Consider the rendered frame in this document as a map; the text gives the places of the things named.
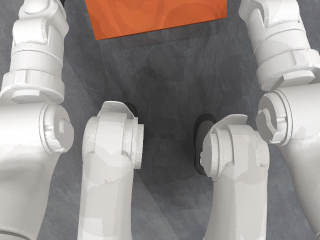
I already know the robot left upper arm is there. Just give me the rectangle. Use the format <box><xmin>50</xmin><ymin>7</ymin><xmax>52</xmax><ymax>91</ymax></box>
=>
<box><xmin>0</xmin><ymin>101</ymin><xmax>74</xmax><ymax>240</ymax></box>

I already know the left robot thigh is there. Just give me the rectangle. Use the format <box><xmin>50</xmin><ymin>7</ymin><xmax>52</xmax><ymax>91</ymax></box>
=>
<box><xmin>77</xmin><ymin>111</ymin><xmax>144</xmax><ymax>240</ymax></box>

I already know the carton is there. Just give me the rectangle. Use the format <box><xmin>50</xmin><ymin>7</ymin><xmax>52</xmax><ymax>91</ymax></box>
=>
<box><xmin>85</xmin><ymin>0</ymin><xmax>227</xmax><ymax>40</ymax></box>

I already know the robot right upper arm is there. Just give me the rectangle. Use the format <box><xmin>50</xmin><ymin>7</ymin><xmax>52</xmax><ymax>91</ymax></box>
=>
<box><xmin>255</xmin><ymin>83</ymin><xmax>320</xmax><ymax>240</ymax></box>

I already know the right robot forearm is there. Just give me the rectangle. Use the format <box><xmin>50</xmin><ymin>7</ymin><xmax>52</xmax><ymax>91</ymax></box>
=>
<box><xmin>238</xmin><ymin>0</ymin><xmax>320</xmax><ymax>92</ymax></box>

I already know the left robot forearm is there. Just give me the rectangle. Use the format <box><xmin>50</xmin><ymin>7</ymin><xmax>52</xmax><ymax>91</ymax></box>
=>
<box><xmin>0</xmin><ymin>0</ymin><xmax>69</xmax><ymax>106</ymax></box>

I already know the left robot foot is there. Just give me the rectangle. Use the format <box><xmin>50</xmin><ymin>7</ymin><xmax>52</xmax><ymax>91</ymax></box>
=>
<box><xmin>123</xmin><ymin>102</ymin><xmax>138</xmax><ymax>117</ymax></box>

